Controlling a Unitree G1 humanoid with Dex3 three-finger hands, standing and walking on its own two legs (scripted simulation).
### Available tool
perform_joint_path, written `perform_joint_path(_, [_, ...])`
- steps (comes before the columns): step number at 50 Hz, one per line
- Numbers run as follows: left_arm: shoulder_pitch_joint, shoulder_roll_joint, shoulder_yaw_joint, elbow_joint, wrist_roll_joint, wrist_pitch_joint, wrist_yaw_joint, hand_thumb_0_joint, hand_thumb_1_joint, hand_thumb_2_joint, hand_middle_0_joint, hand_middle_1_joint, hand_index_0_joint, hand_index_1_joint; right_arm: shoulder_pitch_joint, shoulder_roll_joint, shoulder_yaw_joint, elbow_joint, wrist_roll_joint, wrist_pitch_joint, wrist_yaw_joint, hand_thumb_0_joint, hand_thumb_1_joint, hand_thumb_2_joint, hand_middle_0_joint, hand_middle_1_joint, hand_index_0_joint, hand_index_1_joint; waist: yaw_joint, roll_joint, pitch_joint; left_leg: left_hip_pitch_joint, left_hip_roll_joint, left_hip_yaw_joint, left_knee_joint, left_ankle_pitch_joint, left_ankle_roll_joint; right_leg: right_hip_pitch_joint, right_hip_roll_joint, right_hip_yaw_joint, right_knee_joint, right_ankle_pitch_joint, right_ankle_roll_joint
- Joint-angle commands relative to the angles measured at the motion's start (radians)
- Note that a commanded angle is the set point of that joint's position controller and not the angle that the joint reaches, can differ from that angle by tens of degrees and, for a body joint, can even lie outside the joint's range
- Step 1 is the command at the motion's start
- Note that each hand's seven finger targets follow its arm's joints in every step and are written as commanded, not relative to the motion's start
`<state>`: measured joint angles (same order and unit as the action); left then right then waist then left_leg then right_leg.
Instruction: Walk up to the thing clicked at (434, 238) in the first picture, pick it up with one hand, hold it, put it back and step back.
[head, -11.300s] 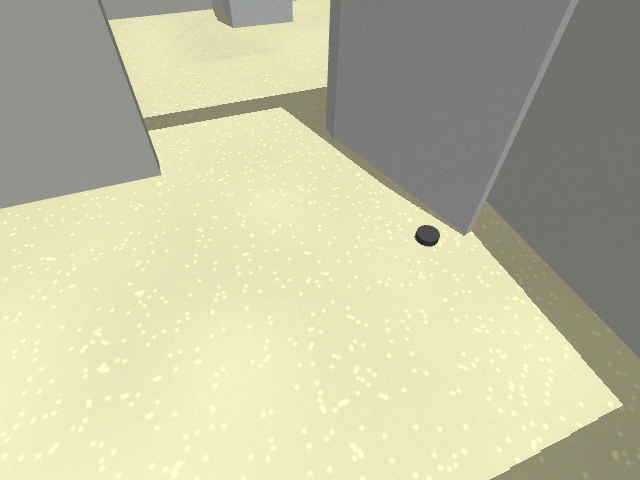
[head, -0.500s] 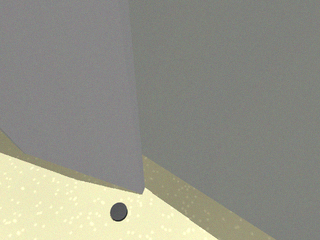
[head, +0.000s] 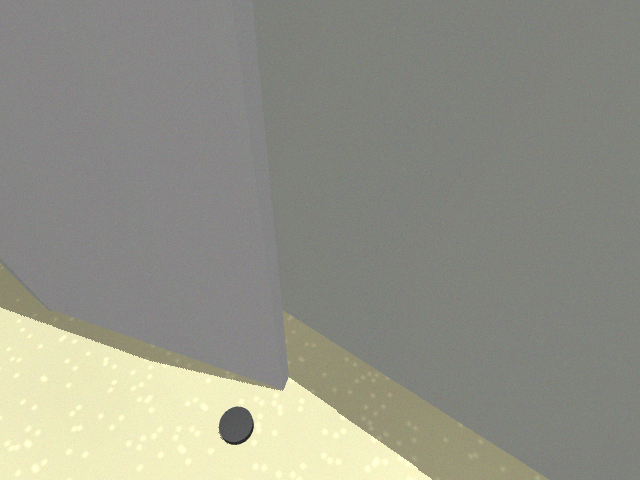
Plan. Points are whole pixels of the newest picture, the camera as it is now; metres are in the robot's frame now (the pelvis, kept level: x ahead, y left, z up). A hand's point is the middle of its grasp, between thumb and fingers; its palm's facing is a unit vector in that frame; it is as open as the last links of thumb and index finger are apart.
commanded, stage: stand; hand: left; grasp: from above
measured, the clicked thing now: (236, 425) +0.40 +0.24 -0.77
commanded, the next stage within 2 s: rise first in 0.02 s
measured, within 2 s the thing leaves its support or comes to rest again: neither
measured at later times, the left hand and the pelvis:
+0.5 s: hand out of the picture +0.14 +0.26 -0.18, palm faces -0.09 -0.92 -0.39, open 11.6 cm; pelvis -0.02 +0.00 -0.03, yaw +0 degrees
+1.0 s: hand out of the picture +0.11 +0.27 -0.25, palm faces -0.21 -0.85 -0.49, open 14.2 cm; pelvis -0.02 +0.01 -0.11, yaw +0 degrees
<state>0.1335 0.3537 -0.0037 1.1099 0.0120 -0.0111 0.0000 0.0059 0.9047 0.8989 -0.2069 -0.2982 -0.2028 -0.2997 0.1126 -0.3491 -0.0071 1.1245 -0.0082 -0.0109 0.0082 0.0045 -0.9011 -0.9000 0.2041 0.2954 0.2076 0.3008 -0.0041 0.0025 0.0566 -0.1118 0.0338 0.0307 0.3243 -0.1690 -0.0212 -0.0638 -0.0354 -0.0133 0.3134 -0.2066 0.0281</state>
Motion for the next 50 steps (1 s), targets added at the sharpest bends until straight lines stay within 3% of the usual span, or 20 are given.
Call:
perform_joint_path(1, [-0.039,0.216,0.047,-0.064,0.000,-0.017,0.009,0.000,0.900,0.900,-0.200,-0.300,-0.200,-0.301,-0.038,-0.212,-0.038,-0.062,-0.002,-0.017,-0.014,0.000,-0.900,-0.900,0.200,0.300,0.200,0.300,-0.001,0.000,-0.073,0.034,0.103,-0.089,-0.041,0.145,0.037,-0.036,-0.107,0.076,-0.053,0.146,-0.047])
perform_joint_path(5, [-0.032,0.215,0.047,-0.064,0.001,-0.019,0.010,0.000,0.900,0.900,-0.200,-0.300,-0.200,-0.301,-0.038,-0.215,-0.040,-0.063,-0.001,-0.018,-0.014,0.000,-0.900,-0.900,0.200,0.300,0.200,0.300,0.002,-0.011,-0.083,0.045,0.107,-0.090,-0.028,0.188,0.038,-0.029,-0.107,0.072,-0.050,0.187,-0.044])
perform_joint_path(6, [-0.031,0.215,0.045,-0.065,0.000,-0.019,0.009,0.000,0.823,0.941,-0.219,-0.313,-0.194,-0.337,-0.035,-0.213,-0.038,-0.062,-0.002,-0.018,-0.015,0.000,-0.943,-0.927,0.202,0.307,0.202,0.307,0.003,-0.014,-0.085,0.045,0.106,-0.086,-0.029,0.173,0.040,-0.029,-0.109,0.076,-0.052,0.181,-0.044])
perform_joint_path(7, [-0.382,0.036,0.043,-0.416,-0.052,-0.108,0.023,0.000,0.743,1.004,-0.197,-0.393,-0.156,-0.417,-0.015,-0.047,0.011,-0.333,0.068,-0.065,-0.034,0.000,-0.992,-0.924,0.199,0.300,0.200,0.300,-0.122,0.025,0.002,-0.103,-0.034,0.024,0.034,0.006,0.033,-0.273,0.029,0.002,0.030,0.099,-0.031])
perform_joint_path(8, [-0.490,0.090,0.063,-0.328,-0.049,-0.099,0.031,0.000,0.663,0.981,-0.210,-0.473,-0.166,-0.497,0.038,-0.082,0.002,-0.279,0.068,-0.064,-0.045,0.000,-0.955,-0.916,0.199,0.300,0.199,0.300,-0.088,0.001,-0.043,-0.091,-0.035,0.017,0.048,-0.010,0.032,-0.228,0.029,-0.011,0.040,0.071,-0.030])
perform_joint_path(9, [-0.332,0.169,0.117,-0.160,-0.029,-0.061,0.037,0.000,0.583,0.999,-0.188,-0.553,-0.142,-0.577,0.061,-0.111,-0.012,-0.274,0.066,-0.054,-0.051,0.000,-0.941,-0.915,0.198,0.300,0.199,0.300,-0.075,-0.044,-0.027,-0.119,-0.038,0.019,0.068,-0.050,0.035,-0.239,0.037,-0.024,0.045,0.011,-0.035])
perform_joint_path(10, [-0.237,0.187,0.140,-0.087,-0.020,-0.042,0.027,0.000,0.503,0.948,-0.192,-0.633,-0.166,-0.657,0.070,-0.116,-0.023,-0.299,0.065,-0.042,-0.050,0.000,-0.921,-0.907,0.199,0.300,0.199,0.300,-0.031,-0.015,-0.022,-0.162,-0.035,0.025,0.092,-0.037,0.031,-0.246,0.040,-0.030,0.075,-0.003,-0.041])
perform_joint_path(12, [-0.330,0.244,0.169,-0.133,0.019,-0.049,0.010,0.000,0.343,0.926,-0.165,-0.793,-0.164,-0.816,0.111,-0.107,-0.051,-0.330,0.054,-0.047,-0.061,0.000,-0.916,-0.905,0.199,0.300,0.200,0.300,-0.025,-0.030,-0.162,-0.158,-0.035,0.014,0.150,0.020,0.035,-0.253,0.035,-0.019,0.134,0.059,-0.040])
perform_joint_path(14, [-0.160,0.232,0.197,-0.039,0.080,-0.028,-0.016,0.000,0.183,0.919,-0.097,-0.953,-0.127,-0.937,0.141,-0.106,-0.075,-0.356,0.032,-0.055,-0.052,0.000,-0.924,-0.905,0.199,0.300,0.200,0.300,-0.011,-0.020,-0.235,-0.215,-0.042,0.008,0.232,0.075,0.031,-0.273,0.033,-0.021,0.217,0.117,-0.041])
perform_joint_path(16, [-0.080,0.221,0.226,-0.095,0.112,-0.015,-0.031,0.000,0.023,0.969,-0.060,-1.036,-0.085,-1.009,0.144,-0.095,-0.089,-0.410,0.026,-0.059,-0.040,0.000,-0.933,-0.907,0.200,0.300,0.200,0.300,0.039,0.038,-0.327,-0.214,-0.047,0.009,0.269,0.130,0.018,-0.256,0.036,-0.022,0.269,0.136,-0.048])
perform_joint_path(21, [-0.136,0.153,0.176,-0.183,0.157,0.074,-0.010,0.000,-0.374,1.011,-0.056,-1.069,-0.062,-1.063,0.091,-0.075,-0.086,-0.518,0.032,-0.064,-0.031,0.000,-0.923,-0.906,0.200,0.300,0.200,0.300,0.008,0.023,-0.234,-0.328,-0.038,-0.006,0.301,0.010,0.014,-0.385,0.046,-0.032,0.293,0.000,-0.046])
perform_joint_path(24, [-0.129,0.158,0.189,-0.261,0.166,0.102,0.003,0.000,-0.537,1.008,-0.062,-1.075,-0.057,-1.079,0.087,-0.070,-0.087,-0.564,0.032,-0.079,-0.025,0.000,-0.887,-0.898,0.200,0.300,0.200,0.300,0.002,0.019,-0.244,-0.390,-0.030,-0.011,0.361,-0.061,0.015,-0.468,0.052,-0.035,0.355,-0.078,-0.048])
perform_joint_path(27, [-0.121,0.160,0.208,-0.336,0.186,0.093,0.010,0.000,-0.565,1.008,-0.063,-1.076,-0.057,-1.082,0.109,-0.061,-0.092,-0.583,0.028,-0.105,-0.021,0.000,-0.881,-0.896,0.200,0.300,0.200,0.300,-0.005,-0.016,-0.281,-0.460,-0.028,-0.014,0.452,-0.066,0.025,-0.525,0.049,-0.033,0.436,-0.077,-0.042])
perform_joint_path(32, [-0.067,0.173,0.223,-0.530,0.220,0.065,0.013,0.000,-0.568,1.029,-0.054,-1.077,-0.040,-1.092,0.116,-0.049,-0.099,-0.613,0.019,-0.138,-0.032,0.000,-0.874,-0.896,0.200,0.300,0.200,0.300,-0.006,0.060,-0.378,-0.497,-0.015,-0.021,0.562,-0.053,0.021,-0.638,0.046,-0.022,0.570,-0.070,-0.045])
perform_joint_path(34, [-0.002,0.184,0.238,-0.571,0.240,0.078,0.017,0.000,-0.561,1.033,-0.046,-1.074,-0.030,-1.091,0.118,-0.046,-0.099,-0.624,0.017,-0.143,-0.039,0.000,-0.863,-0.893,0.200,0.300,0.200,0.300,-0.013,0.070,-0.407,-0.501,-0.012,-0.024,0.587,-0.036,0.022,-0.650,0.046,-0.019,0.591,-0.054,-0.043])
perform_joint_path(36, [0.022,0.148,0.212,-0.617,0.249,0.095,0.017,0.000,-0.577,1.036,-0.056,-1.072,-0.039,-1.090,0.114,-0.041,-0.099,-0.634,0.017,-0.148,-0.042,0.000,-0.884,-0.898,0.200,0.300,0.200,0.300,-0.024,0.062,-0.393,-0.524,-0.010,-0.028,0.605,-0.052,0.023,-0.681,0.045,-0.019,0.604,-0.064,-0.042])
perform_joint_path(38, [0.052,0.165,0.230,-0.660,0.251,0.113,0.019,0.000,-0.574,1.026,-0.056,-1.071,-0.040,-1.087,0.105,-0.044,-0.100,-0.643,0.016,-0.154,-0.043,0.000,-0.888,-0.899,0.200,0.300,0.200,0.300,-0.015,0.075,-0.410,-0.538,-0.006,-0.035,0.622,-0.046,0.022,-0.694,0.044,-0.021,0.624,-0.070,-0.043])
perform_joint_path(43, [0.107,0.147,0.211,-0.702,0.273,0.150,0.018,0.000,-0.575,0.999,-0.056,-1.073,-0.049,-1.080,0.091,-0.038,-0.092,-0.659,0.014,-0.169,-0.043,0.000,-0.897,-0.901,0.200,0.300,0.200,0.300,-0.029,0.048,-0.424,-0.626,-0.008,-0.037,0.711,-0.042,0.031,-0.748,0.044,-0.023,0.684,-0.059,-0.040])
perform_joint_path(46, [0.134,0.140,0.211,-0.728,0.290,0.155,0.019,0.000,-0.559,0.984,-0.053,-1.079,-0.051,-1.081,0.078,-0.032,-0.091,-0.678,0.013,-0.178,-0.040,0.000,-0.890,-0.898,0.200,0.300,0.200,0.300,-0.017,0.059,-0.425,-0.672,-0.009,-0.041,0.744,-0.064,0.030,-0.804,0.044,-0.024,0.730,-0.087,-0.044])
perform_joint_path(50, [0.058,0.159,0.202,-0.726,0.336,0.133,0.024,0.000,-0.553,0.989,-0.048,-1.074,-0.044,-1.077,0.061,-0.039,-0.088,-0.684,0.012,-0.194,-0.031,0.000,-0.869,-0.892,0.200,0.300,0.200,0.300,-0.038,0.069,-0.417,-0.763,-0.007,-0.056,0.814,-0.125,0.028,-0.927,0.046,-0.029,0.822,-0.142,-0.046])
